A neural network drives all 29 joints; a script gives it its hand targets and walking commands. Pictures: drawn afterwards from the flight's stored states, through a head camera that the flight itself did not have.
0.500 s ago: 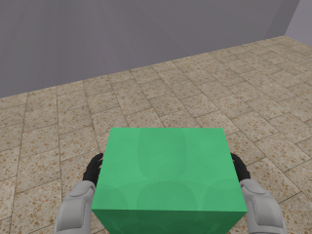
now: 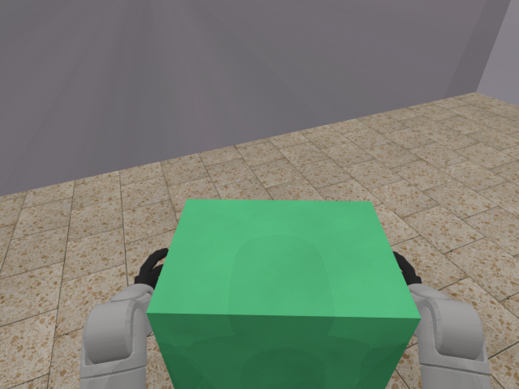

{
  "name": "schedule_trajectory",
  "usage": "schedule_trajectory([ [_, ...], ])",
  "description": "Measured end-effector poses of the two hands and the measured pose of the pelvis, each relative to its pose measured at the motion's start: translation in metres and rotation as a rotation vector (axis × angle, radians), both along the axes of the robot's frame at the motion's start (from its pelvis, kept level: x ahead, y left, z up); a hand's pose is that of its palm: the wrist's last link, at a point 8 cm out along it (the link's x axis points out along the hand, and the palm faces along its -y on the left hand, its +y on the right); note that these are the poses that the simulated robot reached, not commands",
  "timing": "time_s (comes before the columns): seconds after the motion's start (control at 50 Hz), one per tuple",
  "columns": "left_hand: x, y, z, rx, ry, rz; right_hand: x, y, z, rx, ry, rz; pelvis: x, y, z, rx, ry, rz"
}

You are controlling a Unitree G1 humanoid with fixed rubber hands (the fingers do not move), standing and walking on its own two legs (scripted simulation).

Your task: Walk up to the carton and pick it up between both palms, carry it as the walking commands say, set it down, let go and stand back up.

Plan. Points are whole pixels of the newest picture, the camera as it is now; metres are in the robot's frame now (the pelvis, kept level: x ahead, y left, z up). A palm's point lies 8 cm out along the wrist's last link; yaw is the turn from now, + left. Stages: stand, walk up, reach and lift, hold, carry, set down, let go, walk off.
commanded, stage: carry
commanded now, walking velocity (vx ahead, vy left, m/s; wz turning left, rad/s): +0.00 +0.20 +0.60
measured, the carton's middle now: (276, 314) +0.25 -0.01 +0.04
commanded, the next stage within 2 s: none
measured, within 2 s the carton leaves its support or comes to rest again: neither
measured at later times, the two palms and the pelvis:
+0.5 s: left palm out of the picture +0.11 +0.37 +0.06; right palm (267, 328) +0.20 +0.01 +0.08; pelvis -0.10 +0.14 -0.01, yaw +13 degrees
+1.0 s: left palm out of the picture -0.10 +0.58 +0.05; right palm out of the picture +0.09 +0.26 +0.06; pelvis -0.23 +0.28 -0.01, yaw +30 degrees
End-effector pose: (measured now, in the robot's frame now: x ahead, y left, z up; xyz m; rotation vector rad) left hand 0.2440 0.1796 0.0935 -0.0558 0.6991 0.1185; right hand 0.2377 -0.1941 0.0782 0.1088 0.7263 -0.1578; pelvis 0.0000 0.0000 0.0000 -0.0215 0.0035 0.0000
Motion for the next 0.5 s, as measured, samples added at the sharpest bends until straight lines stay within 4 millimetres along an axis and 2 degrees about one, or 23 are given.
schedule_trajectory([
  [0.12, -0.03, 0.023, -0.016, -0.02, 0.034, 0.048, -0.016, 0.023, -0.012, -0.001, 0.03, 0.023, -0.03, 0.022, -0.009, 0.022, 0.031, 0.035],
  [0.22, -0.061, 0.05, -0.014, 0.006, 0.057, 0.119, -0.024, 0.052, -0.021, 0.047, 0.062, 0.066, -0.054, 0.042, -0.005, -0.001, 0.031, 0.107],
  [0.32, -0.089, 0.092, -0.017, -0.047, 0.055, 0.189, -0.027, 0.097, -0.005, -0.02, 0.053, 0.146, -0.072, 0.062, 0.002, 0.016, 0.024, 0.144],
  [0.4, -0.11, 0.129, -0.022, -0.092, 0.009, 0.235, -0.026, 0.138, 0.01, -0.045, 0.007, 0.174, -0.085, 0.094, -0.001, 0.033, 0.031, 0.187],
  [0.44, -0.119, 0.152, -0.025, -0.093, -0.023, 0.25, -0.028, 0.163, 0.012, -0.032, -0.023, 0.179, -0.093, 0.116, -0.009, 0.032, 0.034, 0.209],
  [0.5, -0.139, 0.19, -0.029, -0.071, -0.012, 0.27, -0.039, 0.203, 0.002, -0.008, -0.008, 0.198, -0.102, 0.138, -0.01, 0.022, 0.034, 0.228],
])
